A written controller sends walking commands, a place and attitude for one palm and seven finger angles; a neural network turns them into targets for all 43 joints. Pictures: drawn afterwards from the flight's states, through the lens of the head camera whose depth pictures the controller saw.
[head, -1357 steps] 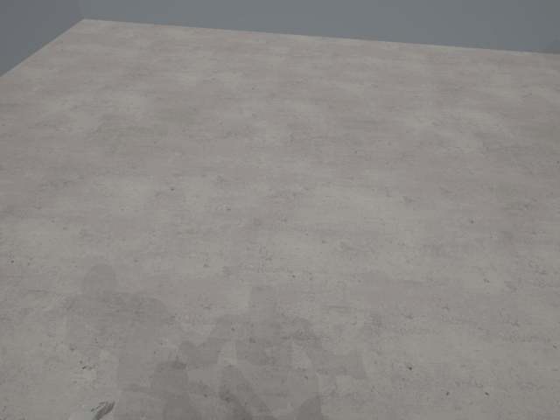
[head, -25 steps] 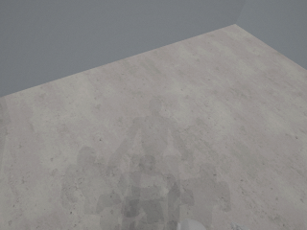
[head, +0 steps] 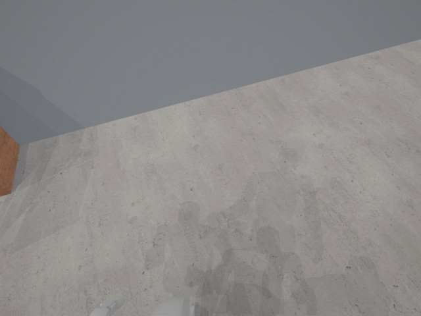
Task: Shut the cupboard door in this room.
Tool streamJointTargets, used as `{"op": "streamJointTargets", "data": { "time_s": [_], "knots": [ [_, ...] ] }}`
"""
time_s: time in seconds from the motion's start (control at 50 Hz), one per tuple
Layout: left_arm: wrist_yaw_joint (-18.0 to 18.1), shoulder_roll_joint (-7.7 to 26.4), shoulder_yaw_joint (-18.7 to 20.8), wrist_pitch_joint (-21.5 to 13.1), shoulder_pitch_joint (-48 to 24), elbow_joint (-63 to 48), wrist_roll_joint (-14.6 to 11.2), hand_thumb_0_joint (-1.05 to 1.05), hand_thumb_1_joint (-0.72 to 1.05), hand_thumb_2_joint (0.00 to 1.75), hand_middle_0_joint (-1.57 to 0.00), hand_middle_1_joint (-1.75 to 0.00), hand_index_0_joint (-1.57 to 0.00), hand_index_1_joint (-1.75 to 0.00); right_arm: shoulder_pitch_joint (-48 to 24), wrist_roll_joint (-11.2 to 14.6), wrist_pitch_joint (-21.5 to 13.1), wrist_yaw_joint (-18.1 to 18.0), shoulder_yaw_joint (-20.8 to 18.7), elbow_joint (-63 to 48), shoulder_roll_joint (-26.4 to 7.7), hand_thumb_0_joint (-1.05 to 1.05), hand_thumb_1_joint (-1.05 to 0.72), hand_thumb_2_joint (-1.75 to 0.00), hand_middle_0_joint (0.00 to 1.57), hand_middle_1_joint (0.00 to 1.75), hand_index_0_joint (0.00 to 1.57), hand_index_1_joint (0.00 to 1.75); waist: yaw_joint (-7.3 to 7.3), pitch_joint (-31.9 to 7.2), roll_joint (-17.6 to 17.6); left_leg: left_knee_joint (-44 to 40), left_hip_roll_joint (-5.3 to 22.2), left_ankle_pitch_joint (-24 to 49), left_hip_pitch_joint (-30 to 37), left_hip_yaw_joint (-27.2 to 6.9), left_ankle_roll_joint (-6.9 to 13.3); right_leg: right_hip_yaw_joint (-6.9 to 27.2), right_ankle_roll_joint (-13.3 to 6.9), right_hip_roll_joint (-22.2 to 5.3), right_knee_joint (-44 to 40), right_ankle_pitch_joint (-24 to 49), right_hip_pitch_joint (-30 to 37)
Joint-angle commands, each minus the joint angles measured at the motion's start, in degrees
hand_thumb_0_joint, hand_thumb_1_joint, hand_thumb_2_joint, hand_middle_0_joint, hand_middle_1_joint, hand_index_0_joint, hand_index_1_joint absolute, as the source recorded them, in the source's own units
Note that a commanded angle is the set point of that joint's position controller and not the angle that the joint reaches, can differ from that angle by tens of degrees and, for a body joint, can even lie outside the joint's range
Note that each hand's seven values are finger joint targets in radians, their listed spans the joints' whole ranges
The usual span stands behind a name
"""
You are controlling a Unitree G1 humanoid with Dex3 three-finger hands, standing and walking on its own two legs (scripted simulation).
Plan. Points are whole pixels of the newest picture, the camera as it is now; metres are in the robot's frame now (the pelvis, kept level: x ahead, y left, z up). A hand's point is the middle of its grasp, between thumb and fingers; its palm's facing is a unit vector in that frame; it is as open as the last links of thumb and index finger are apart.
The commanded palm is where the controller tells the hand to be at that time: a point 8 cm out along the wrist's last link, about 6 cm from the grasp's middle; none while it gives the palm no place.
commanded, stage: walk to a spot facing it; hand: left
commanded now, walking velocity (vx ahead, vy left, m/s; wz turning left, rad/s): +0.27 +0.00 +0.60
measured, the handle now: out of the picture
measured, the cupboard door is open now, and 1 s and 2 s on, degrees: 75 75 75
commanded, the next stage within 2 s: turn to face it in 1.80 s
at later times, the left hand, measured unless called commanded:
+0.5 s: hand out of the picture +0.04 +0.32 -0.17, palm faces +0.31 -0.93 -0.21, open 7.4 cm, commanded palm none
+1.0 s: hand (91, 247) +0.30 +0.33 -0.17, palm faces +0.41 -0.88 -0.21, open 7.3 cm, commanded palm none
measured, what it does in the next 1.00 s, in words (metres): walks ahead, turning left: left foot, then right foot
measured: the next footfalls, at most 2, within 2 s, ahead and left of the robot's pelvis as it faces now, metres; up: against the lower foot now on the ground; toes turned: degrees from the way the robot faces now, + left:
left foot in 0.30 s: +0.05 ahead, +0.18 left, +0.00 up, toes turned +20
right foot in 0.82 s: +0.43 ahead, +0.08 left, +0.00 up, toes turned +14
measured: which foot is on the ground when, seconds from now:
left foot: up 0.00-0.28, down 0.30-0.82, up 0.84-1.00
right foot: down 0.00-0.30, up 0.32-0.80, down 0.82-1.00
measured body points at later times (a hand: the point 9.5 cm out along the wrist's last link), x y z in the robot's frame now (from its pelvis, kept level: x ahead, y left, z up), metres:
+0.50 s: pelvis +0.08 +0.11 +0.00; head +0.09 +0.14 +0.45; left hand +0.03 +0.37 -0.16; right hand +0.23 -0.11 -0.12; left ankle +0.02 +0.17 -0.74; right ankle +0.13 -0.05 -0.65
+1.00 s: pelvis +0.31 +0.13 -0.01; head +0.34 +0.13 +0.44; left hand +0.28 +0.37 -0.15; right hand +0.37 -0.10 -0.17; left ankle +0.19 +0.23 -0.64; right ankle +0.39 +0.07 -0.74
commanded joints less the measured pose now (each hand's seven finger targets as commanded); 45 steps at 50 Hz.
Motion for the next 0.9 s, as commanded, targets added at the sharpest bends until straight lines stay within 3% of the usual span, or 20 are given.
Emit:
{"op": "streamJointTargets", "data": {
  "time_s": [0.0,0.16,0.2,0.24,0.26,0.28,0.3,0.32,0.36,0.42,0.58,0.68,0.72,0.76,0.78,0.8,0.82,0.84,0.86,0.88],
  "knots": [
    [0.6,12.0,3.8,-2.2,3.8,-2.5,-0.1,0.00,0.90,0.90,-0.20,-0.30,-0.20,-0.30,-4.0,-0.2,-1.1,0.5,-0.2,-4.9,-3.4,0.00,-0.90,-0.90,0.20,0.30,0.20,0.30,4.20,-3.3,-13.1,-2.3,3.2,1.6,-5.9,2.1,-1.3,8.8,-4.2,-14.4,-15.4,1.6,6.6],
    [-0.4,14.8,5.2,-3.3,9.8,2.2,0.8,0.00,0.90,0.90,-0.20,-0.30,-0.20,-0.30,-11.4,0.3,-3.5,1.6,1.4,-7.2,-1.1,0.00,-0.90,-0.90,0.20,0.30,0.20,0.30,7.19,-3.7,-13.2,-26.2,4.9,-3.9,-0.4,7.6,0.7,4.3,-5.2,-19.0,-14.5,-0.1,11.3],
    [-0.7,15.6,5.5,-3.2,9.9,3.1,0.8,0.00,0.90,0.90,-0.20,-0.30,-0.20,-0.30,-9.8,0.3,-4.0,1.5,1.5,-6.9,-1.0,0.00,-0.90,-0.90,0.20,0.30,0.20,0.30,6.38,-4.6,-13.4,-31.3,3.9,-3.5,5.2,9.7,1.5,1.7,-4.3,-19.4,-11.9,2.6,9.6],
    [-1.1,15.5,5.3,-3.0,9.0,3.9,0.4,0.00,0.90,0.90,-0.20,-0.30,-0.20,-0.30,-4.1,0.0,-4.7,1.2,1.2,-5.6,-2.1,0.00,-0.90,-0.90,0.20,0.30,0.20,0.30,3.01,-6.6,-9.5,-40.0,1.8,1.7,17.6,11.9,2.5,-2.9,-1.4,-17.1,-3.8,2.9,3.6],
    [-1.5,14.2,5.1,-3.0,7.7,3.3,0.0,0.00,0.90,0.90,-0.20,-0.30,-0.20,-0.30,2.9,-0.1,-5.3,0.7,0.2,-3.8,-5.9,0.00,-0.90,-0.90,0.20,0.30,0.20,0.30,-1.21,-10.4,-1.6,-45.2,3.2,3.4,30.9,8.1,4.2,-6.8,1.3,-13.8,9.4,4.8,-4.4],
    [-2.4,9.9,4.2,-3.0,5.2,0.0,-0.6,0.00,0.90,0.90,-0.20,-0.30,-0.20,-0.30,10.2,-0.7,-6.0,0.0,-2.0,-2.2,-14.1,0.00,-0.90,-0.90,0.20,0.30,0.20,0.30,-5.36,-11.6,17.9,-49.4,20.0,3.3,42.1,-18.6,10.6,-8.5,5.8,-4.1,28.7,-15.5,-25.1],
    [-2.4,9.4,3.3,-2.9,-2.2,-3.0,0.1,0.00,0.90,0.90,-0.20,-0.30,-0.20,-0.30,15.9,0.0,-5.9,-0.8,-2.5,0.4,-16.8,0.00,-0.90,-0.90,0.20,0.30,0.20,0.30,-7.86,-10.1,14.7,-52.7,25.4,9.1,42.2,-25.0,15.2,0.1,5.2,-2.8,36.2,-19.6,-34.0],
    [-2.1,10.2,3.7,-2.8,-3.7,-2.8,0.2,0.00,0.90,0.90,-0.20,-0.30,-0.20,-0.30,14.5,0.2,-5.8,-1.1,-1.6,1.0,-14.8,0.00,-0.90,-0.90,0.20,0.30,0.20,0.30,-6.43,-7.4,10.1,-53.2,25.0,6.9,37.2,-22.0,15.9,3.8,4.3,-5.4,38.0,-16.9,-33.2],
    [-2.3,9.7,4.0,-2.7,-2.8,-0.4,0.0,0.00,0.90,0.90,-0.20,-0.30,-0.20,-0.30,6.2,0.3,-6.5,-1.8,-0.2,-1.6,-9.9,0.00,-0.90,-0.90,0.20,0.30,0.20,0.30,-2.33,-1.3,8.5,-54.3,20.1,8.2,28.0,-16.5,13.8,6.1,4.5,-6.5,39.3,-8.5,-31.4],
    [-3.0,8.7,3.4,-2.2,3.0,2.7,0.4,0.00,0.90,0.90,-0.20,-0.30,-0.20,-0.30,2.9,0.5,-8.2,-2.0,1.2,-2.1,-6.7,0.00,-0.90,-0.90,0.20,0.30,0.20,0.30,1.69,-1.3,5.1,-54.6,14.4,22.0,25.8,-6.7,11.8,5.0,5.4,-4.8,37.5,-0.3,-26.6],
    [-2.8,7.3,2.4,-2.2,-3.7,0.2,0.2,0.00,0.90,0.90,-0.20,-0.30,-0.20,-0.30,9.2,1.0,-9.5,-2.5,1.4,2.1,-4.2,0.00,-0.90,-0.90,0.20,0.30,0.20,0.30,1.34,0.9,3.4,-56.1,12.9,33.4,30.3,-4.3,13.1,4.2,6.5,-4.1,29.3,8.0,-32.2],
    [-3.0,5.2,1.6,-3.2,-10.5,-2.2,-0.4,0.00,0.90,0.90,-0.20,-0.30,-0.20,-0.30,12.7,0.4,-9.6,-3.2,1.6,4.8,-3.0,0.00,-0.90,-0.90,0.20,0.30,0.20,0.30,-0.35,2.4,3.9,-53.8,12.7,40.6,30.4,-4.1,12.8,2.7,3.8,-1.9,12.2,8.1,-24.8],
    [-2.7,5.5,1.8,-3.5,-7.5,-1.3,-0.5,0.00,0.90,0.90,-0.20,-0.30,-0.20,-0.30,12.1,0.4,-9.6,-3.3,1.4,5.6,-3.9,0.00,-0.90,-0.90,0.20,0.30,0.20,0.30,1.33,0.5,4.5,-50.6,13.1,48.2,29.7,-4.2,12.4,1.8,2.0,0.0,8.8,6.9,-17.0],
    [-2.3,7.1,2.4,-4.2,2.9,1.9,-0.2,0.00,0.90,0.90,-0.20,-0.30,-0.20,-0.30,11.8,0.6,-9.4,-3.4,1.2,6.2,-4.4,0.00,-0.90,-0.90,0.20,0.30,0.20,0.30,5.96,-4.1,2.5,-39.2,11.5,55.1,28.5,-3.2,10.6,0.6,0.6,2.7,4.0,8.2,-3.9],
    [-2.1,9.3,3.3,-5.0,12.1,4.7,0.2,0.00,0.90,0.90,-0.20,-0.30,-0.20,-0.30,11.3,0.8,-9.5,-3.3,1.2,6.2,-4.3,0.00,-0.90,-0.90,0.20,0.30,0.20,0.30,10.07,-8.9,-0.6,-27.3,9.2,49.5,21.9,-2.4,8.7,2.7,-0.4,1.3,0.9,11.6,10.3],
    [-1.2,15.1,4.8,-5.7,20.0,7.4,1.1,0.00,0.90,0.90,-0.20,-0.30,-0.20,-0.30,14.5,1.5,-9.5,-2.5,1.6,5.8,-1.0,0.00,-0.90,-0.90,0.20,0.30,0.20,0.30,12.01,-17.1,-13.5,-8.4,1.8,24.0,7.6,1.7,6.4,19.1,-4.6,-13.5,-0.8,15.3,26.6],
    [-0.9,18.6,5.2,-5.3,22.5,9.0,0.1,0.00,0.90,0.90,-0.20,-0.30,-0.20,-0.30,16.6,1.7,-9.4,-2.6,2.0,4.6,0.8,0.00,-0.90,-0.90,0.20,0.30,0.20,0.30,9.89,-21.5,-19.1,7.2,-3.9,-9.6,-0.5,-0.1,5.6,37.9,-9.4,-25.0,-8.2,20.2,28.3],
    [-0.7,15.9,4.9,-4.9,17.0,7.5,-0.6,0.00,0.90,0.90,-0.20,-0.30,-0.20,-0.30,13.5,1.8,-8.8,-2.8,1.7,4.4,0.1,0.00,-0.90,-0.90,0.20,0.30,0.20,0.30,8.98,-13.4,-11.5,11.9,0.5,-7.7,-1.8,-2.9,6.8,34.6,-10.7,-24.4,-11.8,10.4,20.6],
    [-0.8,13.6,4.5,-5.0,11.9,6.7,-0.3,0.00,0.90,0.90,-0.20,-0.30,-0.20,-0.30,10.6,1.6,-8.5,-2.1,1.7,4.7,1.6,0.00,-0.90,-0.90,0.20,0.30,0.20,0.30,7.85,-7.9,-10.2,13.3,3.1,-3.2,-2.9,-1.6,6.9,32.1,-9.3,-22.3,-14.9,-3.8,11.4],
    [-0.8,10.6,3.7,-5.2,8.4,6.1,-0.3,0.00,0.90,0.90,-0.20,-0.30,-0.20,-0.30,7.9,0.9,-8.0,-1.6,1.8,4.3,2.2,0.00,-0.90,-0.90,0.20,0.30,0.20,0.30,6.39,-3.1,-7.9,11.6,4.9,1.2,-3.7,-1.9,6.8,27.7,-7.2,-19.5,-16.5,-7.9,3.4]
  ]
}}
